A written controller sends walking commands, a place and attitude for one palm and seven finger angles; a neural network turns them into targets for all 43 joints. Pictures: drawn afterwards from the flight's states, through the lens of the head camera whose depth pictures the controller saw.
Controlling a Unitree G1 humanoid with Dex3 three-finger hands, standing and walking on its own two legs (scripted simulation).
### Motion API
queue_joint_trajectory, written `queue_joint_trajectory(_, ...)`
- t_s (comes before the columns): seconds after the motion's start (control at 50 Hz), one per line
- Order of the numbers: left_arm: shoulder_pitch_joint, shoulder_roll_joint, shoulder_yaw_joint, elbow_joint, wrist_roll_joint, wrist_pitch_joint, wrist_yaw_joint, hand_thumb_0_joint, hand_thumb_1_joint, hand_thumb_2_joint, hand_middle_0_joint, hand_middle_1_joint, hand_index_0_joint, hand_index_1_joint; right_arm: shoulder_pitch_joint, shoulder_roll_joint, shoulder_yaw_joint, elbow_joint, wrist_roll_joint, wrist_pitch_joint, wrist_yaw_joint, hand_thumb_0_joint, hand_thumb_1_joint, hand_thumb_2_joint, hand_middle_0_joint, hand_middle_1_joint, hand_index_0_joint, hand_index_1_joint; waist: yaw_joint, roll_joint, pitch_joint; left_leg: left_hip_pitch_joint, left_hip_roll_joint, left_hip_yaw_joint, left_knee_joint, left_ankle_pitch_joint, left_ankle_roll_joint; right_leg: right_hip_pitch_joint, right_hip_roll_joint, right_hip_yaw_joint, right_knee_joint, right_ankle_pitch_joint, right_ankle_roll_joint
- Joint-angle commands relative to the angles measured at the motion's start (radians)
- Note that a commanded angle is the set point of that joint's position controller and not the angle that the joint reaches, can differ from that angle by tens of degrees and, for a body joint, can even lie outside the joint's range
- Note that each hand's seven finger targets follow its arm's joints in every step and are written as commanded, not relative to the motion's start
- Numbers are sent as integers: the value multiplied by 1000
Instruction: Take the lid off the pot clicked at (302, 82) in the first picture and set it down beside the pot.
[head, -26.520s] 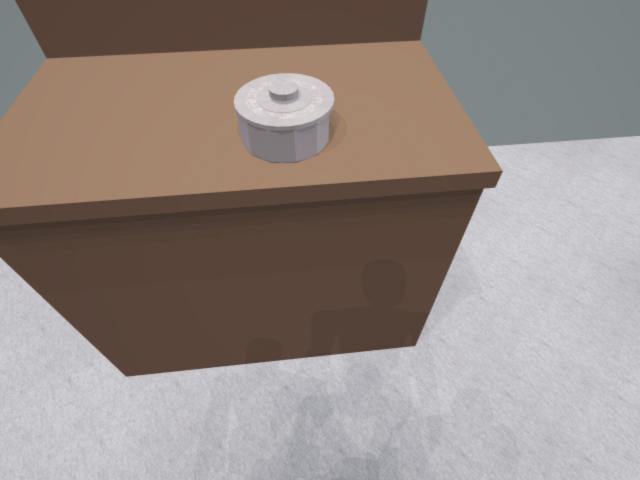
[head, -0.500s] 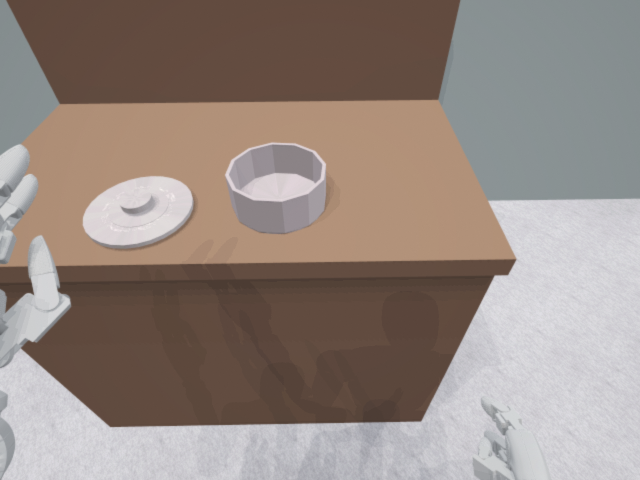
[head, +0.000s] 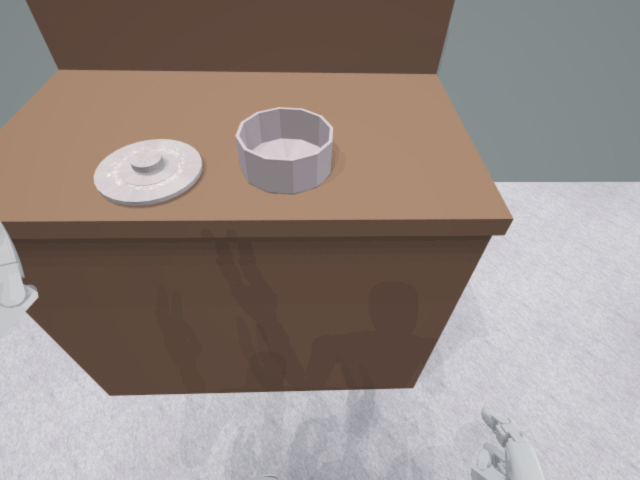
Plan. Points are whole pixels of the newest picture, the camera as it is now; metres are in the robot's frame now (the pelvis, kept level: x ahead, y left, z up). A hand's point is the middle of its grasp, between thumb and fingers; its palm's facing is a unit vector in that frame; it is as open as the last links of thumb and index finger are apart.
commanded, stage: step back with the hand held close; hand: left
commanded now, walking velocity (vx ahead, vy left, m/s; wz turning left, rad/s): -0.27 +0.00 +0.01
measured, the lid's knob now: (146, 160) +0.58 +0.35 +0.07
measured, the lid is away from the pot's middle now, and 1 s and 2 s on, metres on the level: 0.24 0.24 0.24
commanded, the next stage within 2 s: stop stepping back and stand still in 0.50 s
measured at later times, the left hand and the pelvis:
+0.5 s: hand out of the picture +0.06 +0.22 +0.26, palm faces +0.52 -0.77 -0.37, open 7.5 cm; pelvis -0.10 +0.00 -0.02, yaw +0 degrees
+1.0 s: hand out of the picture -0.06 +0.25 +0.29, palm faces +0.57 -0.76 -0.32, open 7.4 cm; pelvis -0.25 -0.01 +0.01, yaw -2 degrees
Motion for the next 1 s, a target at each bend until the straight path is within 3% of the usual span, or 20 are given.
queue_joint_trajectory(0.0, -87, 163, 99, -162, 3, -44, 30, 0, 900, 900, -200, -300, -200, -300, -100, -131, -58, -154, -7, -69, -15, 0, -900, -900, 200, 300, 200, 300, -15, 4, -71, -7, 76, -109, -183, -363, 7, -9, -42, 58, -118, -162, -61)
queue_joint_trajectory(0.14, -93, 173, 103, -203, 6, -58, 36, 0, 900, 900, -200, -300, -200, -300, -102, -133, -56, -149, -14, -74, -11, 0, -900, -900, 200, 300, 200, 300, -20, -6, -68, -6, 76, -123, -121, -401, 8, -99, -69, 77, -110, -231, -69)
queue_joint_trajectory(0.26, -79, 203, 161, -271, -1, -80, 37, 0, 900, 900, -200, -300, -200, -300, -109, -132, -73, -156, -19, -85, -8, 0, -900, -900, 200, 300, 200, 300, -5, 196, -167, -168, 192, -216, -325, -467, 44, 116, 54, -23, 212, -182, -38)
queue_joint_trajectory(0.32, -44, 225, 182, -261, -10, -80, 32, 0, 900, 900, -200, -300, -200, -300, -95, -115, -84, -150, -9, -87, 2, 0, -900, -900, 200, 300, 200, 300, -11, 45, -175, -94, 119, -88, -146, -431, 3, 23, -21, 52, 33, -262, -78)
queue_joint_trajectory(0.38, -84, 238, 150, -210, 0, -44, 47, 0, 900, 900, -200, -300, -200, -300, -109, -82, -83, -76, -14, -52, 19, 0, -900, -900, 200, 300, 200, 300, 2, -254, -135, 155, -23, -14, 585, -339, -74, -375, -377, 413, -397, -469, -225)
queue_joint_trajectory(0.44, -213, 211, 135, -144, 15, -7, 26, 0, 900, 900, -200, -300, -200, -300, -89, -72, -42, -103, -26, -44, 21, 0, -900, -900, 200, 300, 200, 300, -13, -299, -66, 133, 30, -18, 394, -363, -45, -326, -259, 180, -274, -217, -156)
queue_joint_trajectory(0.48, -302, 178, 87, -61, -4, -1, 20, 0, 900, 900, -200, -300, -200, -300, -86, -130, -42, -81, -14, -48, 5, 0, -900, -900, 200, 300, 200, 300, -50, -118, 48, 121, 51, -56, -103, -352, -16, -341, -131, 64, -6, -279, -72)
queue_joint_trajectory(0.5, -332, 140, 68, -66, -21, -10, 25, 0, 900, 900, -200, -300, -200, -300, -111, -184, -49, -78, -16, -61, -4, 0, -900, -900, 200, 300, 200, 300, -59, 236, 83, -59, 252, -330, -339, -446, 95, -318, 12, 8, 429, -278, -27)
queue_joint_trajectory(0.52, -402, 160, 82, -96, -8, -22, 41, 0, 900, 900, -200, -300, -200, -300, -109, -158, -46, -81, -39, -85, -6, 0, -900, -900, 200, 300, 200, 300, -66, 346, 94, -264, 424, -548, -465, -456, 169, -269, 100, 72, 794, -328, 1)
queue_joint_trajectory(0.56, -396, 216, 104, -124, -8, -40, 26, 0, 900, 900, -200, -300, -200, -300, -87, -133, -74, -46, -27, -90, 15, 0, -900, -900, 200, 300, 200, 300, -43, 182, -63, -219, 375, -388, -371, -356, 134, -201, 104, 142, 945, -265, -8)
queue_joint_trajectory(0.58, -180, -133, -341, 736, 63, 177, -75, 0, 900, 900, -200, -300, -200, -300, -151, -332, -117, 134, -65, -64, -3, 0, -900, -900, 200, 300, 200, 300, -144, 248, -28, -210, 262, -278, -48, 279, 72, -316, 10, 112, 921, -227, 19)
queue_joint_trajectory(0.6, -572, 291, 119, -538, -48, 46, -14, 0, 900, 900, -200, -300, -200, -300, -205, -123, -113, -183, 10, -72, 41, 0, -900, -900, 200, 300, 200, 300, 16, 38, -178, -71, 277, -201, -317, -273, 82, -123, 139, 63, 872, -284, 41)
queue_joint_trajectory(0.62, -370, 325, 227, -303, -33, 19, 8, 0, 900, 900, -200, -300, -200, -300, -175, -166, -113, -117, -8, -96, 33, 0, -900, -900, 200, 300, 200, 300, -12, 219, -121, -116, 250, -248, -313, -444, 93, -155, 92, 18, 778, -269, 19)
queue_joint_trajectory(0.7, -9, 231, 121, -551, -45, 18, -3, 0, 900, 900, -200, -300, -200, -300, -185, -78, -59, -181, -23, -70, 65, 0, -900, -900, 200, 300, 200, 300, 13, 423, -236, -101, 151, -131, -392, -600, -37, 248, 117, -133, 147, -357, -60)
queue_joint_trajectory(0.74, 42, 249, 149, -490, -18, 24, 6, 0, 900, 900, -200, -300, -200, -300, -128, -42, -54, -158, -25, -50, 57, 0, -900, -900, 200, 300, 200, 300, 6, 103, -218, -130, 12, 30, -32, -451, -85, 277, -24, 60, -185, -385, -141)
queue_joint_trajectory(0.76, 49, 298, 197, -447, -14, 20, 11, 0, 900, 900, -200, -300, -200, -300, -103, -51, -58, -141, -24, -38, 60, 0, -900, -900, 200, 300, 200, 300, 1, -199, -190, -110, -40, 9, 375, -321, -83, 84, -280, 447, -393, -454, -245)
queue_joint_trajectory(0.78, -70, 333, 217, -453, -25, 14, 19, 0, 900, 900, -200, -300, -200, -300, -103, -75, -46, -113, -20, -35, 43, 0, -900, -900, 200, 300, 200, 300, -18, -193, -83, -169, -32, -47, 540, -220, -73, -32, -342, 478, -437, -312, -256)
queue_joint_trajectory(0.8, -114, 356, 263, -318, -36, 8, 18, 0, 900, 900, -200, -300, -200, -300, -78, -88, -43, -62, -34, -36, 26, 0, -900, -900, 200, 300, 200, 300, -43, -100, -97, -159, -1, -46, 586, -148, -69, -36, -316, 316, -369, -110, -243)
queue_joint_trajectory(0.84, -129, 191, 135, 98, -32, 47, 11, 0, 900, 900, -200, -300, -200, -300, -69, -106, -64, -69, 6, -21, 13, 0, -900, -900, 200, 300, 200, 300, -45, -117, -72, -133, 7, -53, 520, -138, -58, -21, -247, 317, -335, -327, -175)
queue_joint_trajectory(0.98, -203, 112, -3, 220, -10, 66, 9, 0, 900, 900, -200, -300, -200, -300, -94, -119, -39, -70, 14, -63, -24, 0, -900, -900, 200, 300, 200, 300, -16, -240, 28, 113, -6, 87, -81, -311, 16, 3, -190, 176, -285, -469, -127)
